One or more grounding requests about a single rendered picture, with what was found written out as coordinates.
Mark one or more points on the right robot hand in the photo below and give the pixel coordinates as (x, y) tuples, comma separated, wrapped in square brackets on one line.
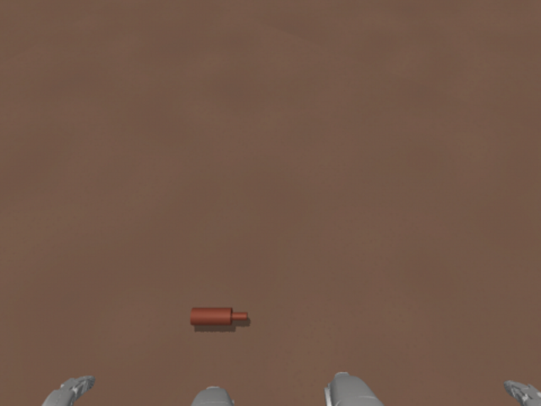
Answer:
[(525, 395)]

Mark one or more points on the bottle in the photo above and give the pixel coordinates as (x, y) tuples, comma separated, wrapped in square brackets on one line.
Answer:
[(215, 316)]

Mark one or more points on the left robot hand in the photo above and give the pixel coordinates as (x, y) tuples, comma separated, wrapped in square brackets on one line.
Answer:
[(70, 391)]

